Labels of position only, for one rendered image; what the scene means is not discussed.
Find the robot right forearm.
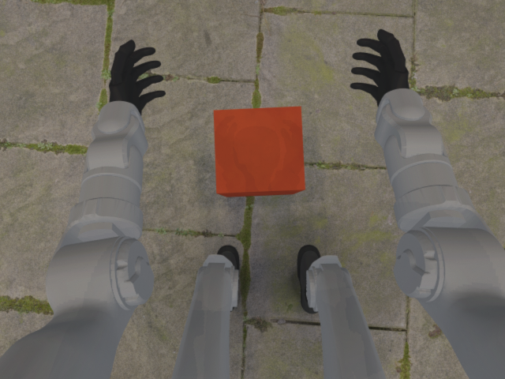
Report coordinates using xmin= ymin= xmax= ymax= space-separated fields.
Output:
xmin=374 ymin=88 xmax=505 ymax=252

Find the right robot thigh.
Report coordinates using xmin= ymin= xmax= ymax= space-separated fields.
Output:
xmin=306 ymin=264 xmax=386 ymax=379

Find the robot right hand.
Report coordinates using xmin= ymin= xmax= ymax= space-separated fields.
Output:
xmin=350 ymin=29 xmax=410 ymax=106

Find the robot left upper arm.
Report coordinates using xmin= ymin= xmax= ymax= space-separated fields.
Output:
xmin=0 ymin=235 xmax=154 ymax=379

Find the robot left shin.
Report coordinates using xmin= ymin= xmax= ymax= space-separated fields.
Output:
xmin=196 ymin=254 xmax=233 ymax=280

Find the robot left hand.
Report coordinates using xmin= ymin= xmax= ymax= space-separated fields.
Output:
xmin=109 ymin=39 xmax=166 ymax=115

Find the robot right upper arm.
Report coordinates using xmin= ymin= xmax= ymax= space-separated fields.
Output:
xmin=394 ymin=227 xmax=505 ymax=379

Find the robot left forearm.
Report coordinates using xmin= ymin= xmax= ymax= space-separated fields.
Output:
xmin=46 ymin=101 xmax=148 ymax=309

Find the carton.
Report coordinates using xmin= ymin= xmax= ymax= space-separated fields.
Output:
xmin=214 ymin=107 xmax=305 ymax=197

